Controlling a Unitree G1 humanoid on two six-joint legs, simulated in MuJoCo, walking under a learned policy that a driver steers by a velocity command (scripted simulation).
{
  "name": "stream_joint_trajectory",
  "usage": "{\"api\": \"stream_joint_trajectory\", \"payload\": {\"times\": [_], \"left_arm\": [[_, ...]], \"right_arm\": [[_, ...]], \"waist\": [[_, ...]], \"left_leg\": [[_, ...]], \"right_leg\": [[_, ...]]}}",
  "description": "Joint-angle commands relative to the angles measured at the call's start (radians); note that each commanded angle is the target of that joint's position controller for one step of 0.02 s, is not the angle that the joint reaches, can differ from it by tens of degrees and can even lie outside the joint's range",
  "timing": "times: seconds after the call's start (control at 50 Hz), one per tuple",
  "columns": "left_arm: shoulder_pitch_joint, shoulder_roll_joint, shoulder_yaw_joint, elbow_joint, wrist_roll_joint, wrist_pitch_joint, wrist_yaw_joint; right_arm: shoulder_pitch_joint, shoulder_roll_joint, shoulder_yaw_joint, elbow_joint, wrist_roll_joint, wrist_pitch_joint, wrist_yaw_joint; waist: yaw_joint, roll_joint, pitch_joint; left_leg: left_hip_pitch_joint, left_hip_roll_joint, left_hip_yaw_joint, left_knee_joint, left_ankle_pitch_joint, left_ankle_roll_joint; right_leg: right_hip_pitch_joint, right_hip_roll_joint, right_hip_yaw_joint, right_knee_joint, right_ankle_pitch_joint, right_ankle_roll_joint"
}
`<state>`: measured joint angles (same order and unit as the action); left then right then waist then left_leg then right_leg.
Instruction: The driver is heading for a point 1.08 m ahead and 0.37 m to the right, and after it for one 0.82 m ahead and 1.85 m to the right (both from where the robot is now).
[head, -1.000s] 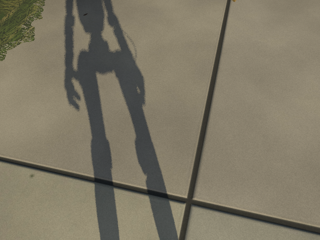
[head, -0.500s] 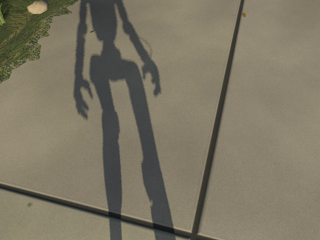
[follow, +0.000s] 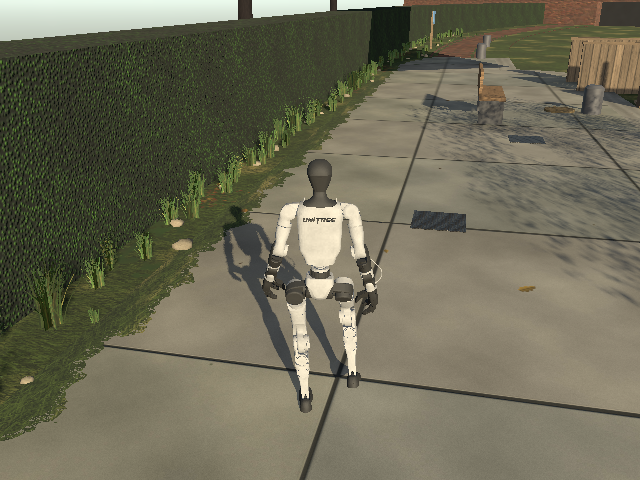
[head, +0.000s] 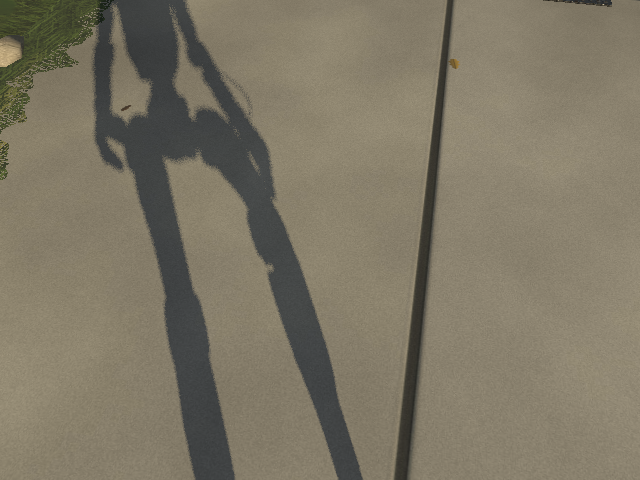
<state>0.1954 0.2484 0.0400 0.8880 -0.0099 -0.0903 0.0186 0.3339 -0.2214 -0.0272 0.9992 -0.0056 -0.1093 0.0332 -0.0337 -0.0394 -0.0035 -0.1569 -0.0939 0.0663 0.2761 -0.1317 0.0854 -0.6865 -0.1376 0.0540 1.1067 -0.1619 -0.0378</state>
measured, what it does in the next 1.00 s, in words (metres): walks ahead, turning right: right foot, then left foot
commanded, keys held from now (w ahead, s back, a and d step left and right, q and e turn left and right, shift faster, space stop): w+e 0.24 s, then e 0.76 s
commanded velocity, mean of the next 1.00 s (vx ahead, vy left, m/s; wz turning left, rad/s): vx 0.23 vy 0.00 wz -0.46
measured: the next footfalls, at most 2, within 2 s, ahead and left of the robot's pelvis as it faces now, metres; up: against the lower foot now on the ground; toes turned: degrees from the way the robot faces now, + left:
right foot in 0.32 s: +0.34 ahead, -0.18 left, +0.00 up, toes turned -9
left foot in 0.84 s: +0.49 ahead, -0.02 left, +0.00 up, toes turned -31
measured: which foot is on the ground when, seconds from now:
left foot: down 0.00-0.30, up 0.32-0.82, down 0.84-1.00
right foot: up 0.00-0.30, down 0.32-0.84, up 0.86-1.00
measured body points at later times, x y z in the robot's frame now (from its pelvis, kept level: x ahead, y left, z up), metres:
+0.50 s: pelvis +0.25 -0.09 -0.01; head +0.30 -0.12 +0.44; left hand +0.43 +0.14 -0.11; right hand +0.32 -0.38 -0.13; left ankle +0.26 +0.07 -0.65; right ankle +0.30 -0.17 -0.75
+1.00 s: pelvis +0.37 -0.07 -0.01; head +0.41 -0.07 +0.44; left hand +0.63 +0.11 -0.11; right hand +0.38 -0.39 -0.09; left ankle +0.46 +0.00 -0.75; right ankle +0.27 -0.17 -0.66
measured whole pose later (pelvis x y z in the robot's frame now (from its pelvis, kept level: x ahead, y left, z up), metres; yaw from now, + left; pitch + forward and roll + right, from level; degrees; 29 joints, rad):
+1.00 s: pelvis +0.37 -0.07 -0.01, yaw -31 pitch +3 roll -1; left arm 0.21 0.33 0.09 0.65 -0.02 0.05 0.04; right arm 0.12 -0.25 -0.05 0.72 -0.02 -0.02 -0.03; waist 0.00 -0.05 0.02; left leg -0.33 0.00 -0.01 0.46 -0.18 0.02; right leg -0.53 0.09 0.11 1.16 -0.48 0.07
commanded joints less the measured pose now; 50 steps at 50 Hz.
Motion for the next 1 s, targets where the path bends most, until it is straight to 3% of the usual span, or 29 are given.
{"api": "stream_joint_trajectory", "payload": {"times": [0.02, 0.1, 0.16, 0.22, 0.24, 0.26, 0.28, 0.3, 0.32, 0.34, 0.36, 0.38, 0.4, 0.42, 0.44, 0.48, 0.54, 0.62, 0.7, 0.8, 0.82, 0.84, 0.86, 0.88, 0.9, 0.92, 0.94, 0.96, 1.0], "left_arm": [[0.024, 0.042, 0.013, -0.04, 0.007, 0.0, 0.002], [-0.114, 0.026, 0.004, -0.077, -0.006, -0.005, -0.017], [-0.193, 0.025, -0.001, -0.115, -0.015, -0.004, -0.036], [-0.238, 0.032, -0.001, -0.159, -0.017, -0.006, -0.06], [-0.234, 0.038, 0.0, -0.169, -0.016, -0.008, -0.068], [-0.203, 0.053, 0.008, -0.174, -0.011, -0.01, -0.074], [-0.114, 0.083, 0.025, -0.16, -0.004, -0.011, -0.077], [0.049, 0.135, 0.055, -0.117, -0.001, -0.014, -0.075], [0.205, 0.245, 0.087, -0.098, 0.01, -0.01, -0.061], [0.19, 0.325, 0.092, -0.12, 0.028, -0.009, -0.057], [0.215, 0.23, 0.074, -0.134, 0.018, -0.002, -0.053], [0.139, 0.191, 0.063, -0.155, 0.011, 0.003, -0.046], [0.073, 0.164, 0.056, -0.173, -0.001, 0.011, -0.042], [0.024, 0.149, 0.052, -0.191, -0.003, 0.019, -0.038], [0.005, 0.136, 0.046, -0.2, 0.008, 0.024, -0.037], [-0.001, 0.161, 0.055, -0.21, 0.019, 0.023, -0.036], [0.016, 0.186, 0.065, -0.219, 0.007, 0.031, -0.019], [0.037, 0.192, 0.068, -0.23, -0.008, 0.066, 0.009], [0.055, 0.196, 0.072, -0.241, -0.002, 0.09, 0.025], [0.025, 0.191, 0.072, -0.278, -0.006, 0.108, 0.034], [-0.006, 0.186, 0.069, -0.292, -0.013, 0.111, 0.034], [-0.005, 0.162, 0.062, -0.305, -0.011, 0.113, 0.033], [0.054, 0.098, 0.045, -0.308, 0.004, 0.113, 0.029], [0.106, 0.112, 0.05, -0.337, -0.004, 0.106, 0.027], [0.139, 0.206, 0.072, -0.312, 0.013, 0.097, 0.02], [0.112, 0.239, 0.087, -0.291, 0.0, 0.105, 0.019], [0.108, 0.223, 0.089, -0.274, -0.005, 0.121, 0.023], [0.096, 0.207, 0.086, -0.278, -0.003, 0.134, 0.025], [0.078, 0.15, 0.07, -0.296, -0.012, 0.143, 0.017]], "right_arm": [[-0.039, -0.142, -0.023, -0.057, 0.001, -0.014, -0.022], [0.026, -0.165, -0.027, -0.038, 0.009, -0.008, -0.034], [0.073, -0.168, -0.03, -0.012, 0.011, 0.002, -0.036], [0.079, -0.175, -0.036, -0.003, 0.012, 0.02, -0.039], [0.067, -0.184, -0.039, -0.008, 0.014, 0.026, -0.04], [0.031, -0.195, -0.041, -0.021, 0.012, 0.034, -0.044], [0.003, -0.206, -0.043, -0.035, 0.009, 0.046, -0.05], [-0.003, -0.193, -0.037, -0.052, 0.004, 0.056, -0.057], [0.003, -0.177, -0.023, -0.095, -0.012, 0.048, -0.064], [0.119, -0.035, 0.023, -0.121, -0.032, 0.013, -0.045], [0.082, -0.161, -0.004, -0.106, -0.008, -0.018, -0.03], [-0.009, -0.189, -0.014, -0.146, 0.023, -0.027, -0.029], [-0.06, -0.182, -0.014, -0.156, 0.017, -0.024, -0.039], [-0.089, -0.182, -0.023, -0.167, 0.005, -0.012, -0.052], [-0.088, -0.187, -0.03, -0.18, 0.001, 0.006, -0.058], [-0.053, -0.142, -0.027, -0.197, -0.004, 0.034, -0.066], [-0.093, -0.13, -0.028, -0.225, -0.01, 0.053, -0.081], [-0.201, -0.131, -0.032, -0.267, -0.005, 0.07, -0.08], [-0.29, -0.139, -0.036, -0.304, 0.0, 0.069, -0.072], [-0.266, -0.158, -0.047, -0.314, 0.01, 0.041, -0.057], [-0.225, -0.161, -0.052, -0.304, 0.011, 0.035, -0.054], [-0.188, -0.185, -0.062, -0.296, 0.006, 0.032, -0.055], [-0.17, -0.247, -0.076, -0.309, -0.011, 0.04, -0.062], [-0.144, -0.273, -0.083, -0.297, -0.04, 0.055, -0.062], [-0.153, -0.226, -0.077, -0.316, -0.022, 0.057, -0.061], [-0.183, -0.176, -0.065, -0.335, -0.017, 0.06, -0.063], [-0.219, -0.155, -0.058, -0.347, -0.012, 0.068, -0.064], [-0.239, -0.149, -0.054, -0.352, -0.003, 0.075, -0.067], [-0.244, -0.166, -0.056, -0.352, -0.012, 0.088, -0.072]], "waist": [[0.043, 0.072, 0.054], [-0.013, 0.078, 0.057], [-0.044, 0.077, 0.086], [-0.045, 0.077, 0.097], [-0.035, 0.086, 0.09], [-0.006, 0.103, 0.073], [0.046, 0.118, 0.008], [0.117, 0.094, -0.086], [0.162, -0.029, -0.212], [0.063, -0.274, -0.367], [0.118, -0.138, -0.461], [0.107, -0.099, -0.327], [0.084, 0.024, -0.224], [0.057, 0.064, -0.155], [0.025, 0.057, -0.128], [-0.01, 0.015, -0.126], [-0.006, -0.012, -0.144], [0.026, -0.048, -0.151], [0.053, -0.079, -0.113], [0.03, -0.116, -0.105], [-0.001, -0.112, -0.105], [-0.005, -0.083, -0.123], [0.029, 0.101, -0.18], [0.065, 0.355, -0.176], [0.054, 0.278, -0.178], [0.046, 0.189, -0.149], [0.057, 0.134, -0.125], [0.056, 0.131, -0.102], [0.053, 0.162, -0.068]], "left_leg": [[-0.079, 0.284, -0.192, -0.188, 0.093, 0.164], [0.022, 0.285, -0.113, -0.186, 0.107, 0.12], [0.146, 0.326, -0.084, -0.163, 0.108, 0.111], [0.262, 0.367, -0.06, -0.1, 0.161, 0.09], [0.279, 0.373, -0.045, -0.063, 0.235, 0.079], [0.271, 0.36, -0.015, 0.019, 0.451, 0.06], [0.253, 0.335, 0.019, 0.162, 0.689, 0.036], [0.193, 0.276, 0.06, 0.389, 0.783, -0.003], [-0.073, 0.212, 0.085, 0.739, 0.47, -0.063], [-0.478, -0.012, -0.002, 1.094, -0.467, -0.127], [-0.508, 0.048, -0.186, 1.194, -0.48, -0.106], [-0.57, 0.095, -0.171, 1.175, -0.406, -0.092], [-0.568, 0.141, -0.151, 1.103, -0.335, -0.094], [-0.535, 0.161, -0.141, 1.036, -0.291, -0.103], [-0.467, 0.172, -0.145, 0.996, -0.273, -0.103], [-0.419, 0.156, -0.136, 0.902, -0.239, -0.122], [-0.433, 0.125, -0.134, 0.749, -0.148, -0.15], [-0.44, 0.101, -0.159, 0.589, -0.03, -0.164], [-0.445, 0.075, -0.188, 0.471, -0.049, -0.16], [-0.313, 0.046, -0.19, 0.276, -0.105, -0.13], [-0.22, 0.052, -0.171, 0.15, -0.008, -0.115], [-0.077, 0.122, -0.191, 0.079, 0.132, -0.091], [0.103, 0.337, -0.368, 0.1, 0.388, -0.003], [0.18, 0.516, -0.617, 0.089, 0.611, 0.188], [0.162, 0.554, -0.637, 0.087, 0.567, 0.233], [0.122, 0.481, -0.503, 0.105, 0.507, 0.191], [0.083, 0.409, -0.404, 0.109, 0.427, 0.143], [0.048, 0.381, -0.355, 0.098, 0.378, 0.128], [-0.017, 0.32, -0.245, 0.056, 0.328, 0.12]], "right_leg": [[-0.026, -0.032, 0.004, -0.154, 0.166, 0.02], [-0.002, 0.009, -0.036, -0.386, 0.294, 0.014], [-0.048, 0.026, -0.033, -0.459, 0.254, -0.001], [-0.08, 0.041, -0.04, -0.501, 0.14, -0.036], [-0.056, 0.054, -0.06, -0.509, 0.088, -0.05], [0.019, 0.085, -0.093, -0.525, 0.041, -0.066], [0.162, 0.139, -0.142, -0.539, 0.04, -0.082], [0.374, 0.196, -0.16, -0.59, 0.127, -0.106], [0.702, 0.019, 0.092, -0.578, 0.418, -0.181], [1.041, -0.257, 0.61, -0.65, 0.654, -0.394], [1.056, -0.234, 0.611, -0.671, 0.682, -0.384], [0.944, -0.19, 0.441, -0.664, 0.723, -0.332], [0.799, -0.136, 0.327, -0.687, 0.694, -0.284], [0.661, -0.101, 0.278, -0.723, 0.665, -0.261], [0.554, -0.072, 0.245, -0.754, 0.674, -0.25], [0.472, -0.048, 0.212, -0.774, 0.728, -0.259], [0.458, -0.022, 0.191, -0.761, 0.726, -0.242], [0.474, -0.001, 0.239, -0.741, 0.509, -0.183], [0.501, -0.001, 0.336, -0.726, 0.314, -0.169], [0.54, 0.02, 0.442, -0.648, 0.355, -0.149], [0.519, 0.052, 0.434, -0.618, 0.333, -0.123], [0.452, 0.096, 0.412, -0.566, 0.224, -0.085], [0.317, 0.198, 0.29, -0.361, -0.137, -0.033], [0.099, 0.324, 0.161, -0.179, -0.567, 0.022], [0.046, 0.24, 0.148, 0.023, -0.528, 0.069], [0.042, 0.212, 0.13, 0.102, -0.446, 0.09], [0.047, 0.196, 0.111, 0.133, -0.383, 0.109], [0.043, 0.184, 0.095, 0.163, -0.333, 0.121], [0.079, 0.175, 0.027, 0.129, -0.263, 0.132]]}}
